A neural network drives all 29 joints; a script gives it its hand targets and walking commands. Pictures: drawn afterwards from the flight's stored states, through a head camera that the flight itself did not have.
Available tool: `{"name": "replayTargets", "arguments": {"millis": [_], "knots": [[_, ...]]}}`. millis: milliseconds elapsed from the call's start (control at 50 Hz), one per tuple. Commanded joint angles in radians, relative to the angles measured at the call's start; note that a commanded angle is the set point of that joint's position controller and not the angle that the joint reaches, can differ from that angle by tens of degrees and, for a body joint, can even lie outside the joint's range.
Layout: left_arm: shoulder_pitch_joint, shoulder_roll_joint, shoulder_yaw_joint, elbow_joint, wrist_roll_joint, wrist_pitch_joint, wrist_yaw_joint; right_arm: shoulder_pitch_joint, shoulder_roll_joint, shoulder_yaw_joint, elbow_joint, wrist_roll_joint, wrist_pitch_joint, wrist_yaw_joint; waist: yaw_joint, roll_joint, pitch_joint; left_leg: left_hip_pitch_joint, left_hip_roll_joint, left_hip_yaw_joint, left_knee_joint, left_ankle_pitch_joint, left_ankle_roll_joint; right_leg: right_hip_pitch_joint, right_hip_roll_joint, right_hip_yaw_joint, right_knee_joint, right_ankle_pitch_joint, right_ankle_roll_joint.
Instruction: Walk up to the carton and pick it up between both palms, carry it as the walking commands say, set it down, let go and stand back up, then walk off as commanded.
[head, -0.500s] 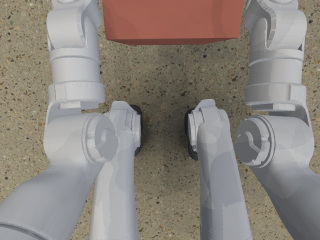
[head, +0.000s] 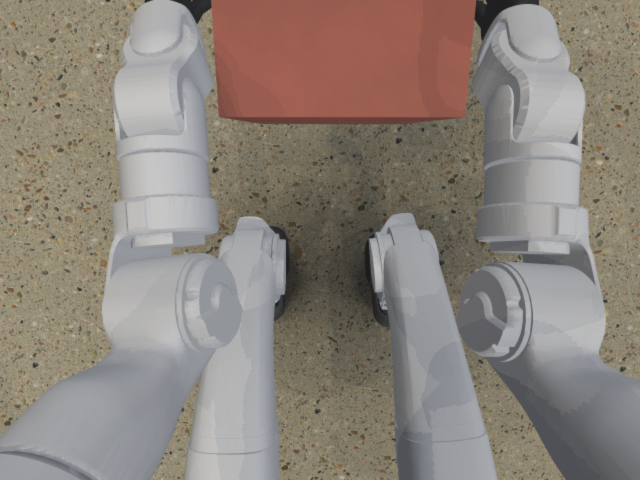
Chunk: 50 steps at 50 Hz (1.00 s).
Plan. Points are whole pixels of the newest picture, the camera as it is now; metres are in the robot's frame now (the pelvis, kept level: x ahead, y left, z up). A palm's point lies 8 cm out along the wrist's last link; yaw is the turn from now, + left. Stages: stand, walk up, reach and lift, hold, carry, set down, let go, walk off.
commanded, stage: reach and lift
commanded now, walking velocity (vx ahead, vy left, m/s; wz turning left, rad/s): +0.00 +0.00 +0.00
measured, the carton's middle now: (335, 19) +0.55 -0.02 -0.15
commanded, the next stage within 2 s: none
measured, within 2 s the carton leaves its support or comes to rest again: neither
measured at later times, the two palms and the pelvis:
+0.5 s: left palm out of the picture +0.51 +0.14 +0.03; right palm out of the picture +0.50 -0.15 +0.03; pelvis +0.04 +0.00 +0.06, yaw +1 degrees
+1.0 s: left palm out of the picture +0.49 +0.13 +0.10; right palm out of the picture +0.48 -0.15 +0.11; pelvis +0.09 +0.00 +0.15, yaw +0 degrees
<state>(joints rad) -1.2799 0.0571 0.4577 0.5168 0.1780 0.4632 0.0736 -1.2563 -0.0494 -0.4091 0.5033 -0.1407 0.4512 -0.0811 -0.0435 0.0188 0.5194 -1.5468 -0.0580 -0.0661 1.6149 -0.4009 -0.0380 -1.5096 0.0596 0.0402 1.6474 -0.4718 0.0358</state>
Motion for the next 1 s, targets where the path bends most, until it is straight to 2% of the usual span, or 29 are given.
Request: {"name": "replayTargets", "arguments": {"millis": [0,20,40,60,80,100,140,180,200,220,240,280,320,340,380,420,500,540,560,580,600,620,640,700,780,800,880,940,980], "knots": [[-0.676,-1.124,-0.688,-0.006,-0.238,-0.015,-0.272,-0.715,1.041,0.665,-0.075,0.223,-0.022,0.326,-0.032,-0.009,-2.345,0.685,-0.108,0.111,-0.153,0.09,0.018,0.51,0.103,-0.104,-0.236,0.149,-0.015],[-0.616,-1.106,-0.636,0.092,-0.197,-0.009,-0.284,-0.705,1.045,0.663,-0.015,0.215,-0.017,0.328,0.028,-0.014,-2.214,0.609,-0.103,0.116,-0.177,0.056,0.03,0.476,0.096,-0.085,-0.245,0.104,-0.016],[-0.607,-1.106,-0.656,0.045,-0.21,-0.011,-0.288,-0.681,1.071,0.675,-0.079,0.215,-0.019,0.324,0.008,-0.022,-2.297,0.65,-0.108,0.117,-0.188,0.095,0.03,0.574,0.095,-0.088,-0.261,0.16,-0.008],[-0.603,-1.094,-0.635,0.075,-0.189,-0.018,-0.29,-0.654,1.086,0.665,-0.005,0.213,-0.017,0.325,0.048,-0.014,-2.197,0.597,-0.11,0.127,-0.196,0.07,0.034,0.528,0.094,-0.077,-0.267,0.126,-0.007],[-0.634,-1.102,-0.668,0.003,-0.214,-0.021,-0.287,-0.643,1.074,0.647,-0.013,0.208,-0.012,0.327,-0.001,-0.004,-2.283,0.654,-0.111,0.111,-0.206,0.072,0.026,0.548,0.097,-0.086,-0.28,0.128,-0.013],[-0.668,-1.086,-0.693,-0.059,-0.231,-0.032,-0.287,-0.671,1.101,0.692,-0.064,0.221,-0.017,0.322,0.001,-0.028,-2.335,0.664,-0.109,0.107,-0.189,0.116,0.028,0.589,0.097,-0.081,-0.273,0.175,-0.003],[-0.639,-1.081,-0.701,-0.057,-0.237,-0.038,-0.287,-0.634,1.109,0.723,-0.049,0.253,-0.016,0.316,0.059,-0.014,-2.335,0.664,-0.105,0.123,-0.222,0.15,0.034,0.637,0.093,-0.057,-0.293,0.205,0.0],[-0.58,-1.095,-0.655,0.061,-0.198,-0.026,-0.3,-0.576,1.076,0.654,0.044,0.173,-0.013,0.319,0.008,-0.026,-2.159,0.593,-0.107,0.113,-0.248,0.057,0.028,0.565,0.085,-0.071,-0.325,0.119,-0.007],[-0.62,-1.079,-0.696,-0.057,-0.228,-0.038,-0.298,-0.586,1.129,0.705,-0.047,0.213,-0.011,0.316,0.008,-0.024,-2.305,0.692,-0.11,0.121,-0.251,0.085,0.036,0.707,0.088,-0.055,-0.34,0.145,0.002],[-0.591,-1.078,-0.673,0.049,-0.203,-0.024,-0.306,-0.541,1.11,0.649,0.013,0.18,-0.008,0.315,-0.032,-0.028,-2.137,0.63,-0.099,0.106,-0.264,0.055,0.035,0.591,0.09,-0.084,-0.33,0.147,0.0],[-0.578,-1.121,-0.66,0.062,-0.194,-0.021,-0.307,-0.547,1.104,0.615,0.031,0.164,-0.011,0.321,-0.024,0.017,-2.122,0.667,-0.102,0.099,-0.291,0.028,0.034,0.573,0.084,-0.072,-0.353,0.096,-0.018],[-0.579,-1.173,-0.689,0.032,-0.206,-0.027,-0.307,-0.498,1.12,0.573,0.042,0.142,-0.016,0.331,-0.079,0.054,-2.112,0.743,-0.101,0.093,-0.302,0.053,0.028,0.561,0.089,-0.086,-0.37,0.115,-0.027],[-0.541,-1.173,-0.678,-0.003,-0.209,-0.043,-0.297,-0.575,1.109,0.648,-0.095,0.191,-0.043,0.335,-0.031,0.029,-2.154,0.785,-0.103,0.085,-0.294,0.163,0.03,0.58,0.099,-0.085,-0.363,0.205,-0.018],[-0.459,-1.173,-0.627,0.11,-0.152,-0.042,-0.299,-0.497,1.111,0.606,0.022,0.148,-0.041,0.336,0.002,0.04,-1.974,0.664,-0.108,0.098,-0.301,0.128,0.026,0.498,0.1,-0.069,-0.369,0.168,-0.02],[-0.48,-1.224,-0.649,0.032,-0.182,-0.049,-0.293,-0.511,1.132,0.621,-0.037,0.157,-0.042,0.337,-0.046,0.004,-1.997,0.754,-0.111,0.078,-0.341,0.107,0.031,0.59,0.097,-0.086,-0.411,0.16,-0.019],[-0.409,-1.216,-0.599,0.114,-0.11,-0.05,-0.285,-0.373,1.113,0.492,0.139,0.078,-0.039,0.345,-0.065,0.031,-1.728,0.673,-0.1,0.049,-0.391,0.063,0.026,0.407,0.098,-0.09,-0.422,0.129,-0.027],[-0.286,-1.22,-0.51,0.18,-0.042,-0.053,-0.269,-0.292,1.144,0.46,0.199,0.055,-0.035,0.356,-0.002,0.023,-1.476,0.624,-0.093,0.065,-0.479,0.047,0.031,0.419,0.089,-0.063,-0.5,0.106,-0.022],[-0.208,-1.199,-0.455,0.224,0.007,-0.05,-0.276,-0.203,1.149,0.383,0.271,0.004,-0.026,0.364,-0.017,0.007,-1.367,0.606,-0.092,0.062,-0.519,-0.012,0.036,0.402,0.083,-0.077,-0.534,0.055,-0.021],[-0.177,-1.186,-0.407,0.237,0.048,-0.046,-0.271,-0.194,1.168,0.377,0.275,0.012,-0.024,0.365,0.042,0.026,-1.367,0.608,-0.091,0.079,-0.539,-0.014,0.042,0.467,0.082,-0.059,-0.559,0.063,-0.023],[-0.14,-1.164,-0.379,0.268,0.068,-0.049,-0.272,-0.159,1.144,0.344,0.296,-0.023,-0.026,0.372,0.002,-0.012,-1.29,0.639,-0.088,0.047,-0.557,0.005,0.046,0.374,0.078,-0.069,-0.579,0.066,-0.024],[-0.105,-1.174,-0.38,0.25,0.078,-0.057,-0.275,-0.124,1.132,0.343,0.285,-0.024,-0.036,0.371,0.033,0.045,-1.306,0.623,-0.095,0.077,-0.582,0.042,0.035,0.453,0.077,-0.065,-0.592,0.115,-0.032],[-0.088,-1.221,-0.403,0.253,0.066,-0.052,-0.281,-0.125,1.116,0.318,0.255,-0.036,-0.05,0.374,-0.009,0.045,-1.369,0.711,-0.089,0.054,-0.581,0.083,0.027,0.436,0.08,-0.072,-0.6,0.141,-0.041],[-0.063,-1.181,-0.365,0.277,0.09,-0.062,-0.284,-0.097,1.102,0.296,0.279,-0.057,-0.058,0.368,-0.004,0.047,-1.287,0.648,-0.09,0.065,-0.586,0.129,0.027,0.418,0.074,-0.064,-0.623,0.176,-0.037],[-0.044,-1.214,-0.401,0.225,0.05,-0.106,-0.289,-0.072,1.149,0.344,0.232,-0.052,-0.089,0.358,-0.009,-0.013,-1.351,0.663,-0.089,0.065,-0.591,0.203,0.03,0.538,0.075,-0.047,-0.648,0.272,-0.03],[0.016,-1.205,-0.487,0.157,0.049,-0.131,-0.286,0.006,1.155,0.388,0.184,-0.053,-0.108,0.369,-0.014,0.009,-1.379,0.774,-0.088,0.048,-0.645,0.315,0.024,0.561,0.08,-0.05,-0.679,0.362,-0.026],[-0.013,-1.235,-0.552,0.093,0.006,-0.132,-0.282,0.027,1.171,0.429,0.156,-0.035,-0.107,0.366,-0.052,0.023,-1.451,0.815,-0.087,0.048,-0.648,0.327,0.018,0.643,0.082,-0.045,-0.689,0.399,-0.029],[0.06,-1.257,-0.606,0.101,-0.013,-0.131,-0.298,0.049,1.194,0.512,0.083,-0.026,-0.11,0.367,-0.044,-0.017,-1.463,0.811,-0.09,0.037,-0.676,0.364,0.018,0.735,0.084,-0.034,-0.724,0.442,-0.019],[0.112,-1.267,-0.642,0.062,-0.002,-0.133,-0.294,0.105,1.197,0.56,0.046,0.004,-0.113,0.375,0.016,0.019,-1.467,0.906,-0.082,0.038,-0.709,0.45,0.023,0.744,0.085,-0.014,-0.74,0.502,-0.025],[0.156,-1.269,-0.697,0.001,-0.017,-0.136,-0.286,0.16,1.232,0.584,0.049,0.014,-0.113,0.381,-0.014,0.038,-1.454,0.984,-0.083,0.027,-0.738,0.482,0.019,0.774,0.083,-0.008,-0.777,0.531,-0.026]]}}
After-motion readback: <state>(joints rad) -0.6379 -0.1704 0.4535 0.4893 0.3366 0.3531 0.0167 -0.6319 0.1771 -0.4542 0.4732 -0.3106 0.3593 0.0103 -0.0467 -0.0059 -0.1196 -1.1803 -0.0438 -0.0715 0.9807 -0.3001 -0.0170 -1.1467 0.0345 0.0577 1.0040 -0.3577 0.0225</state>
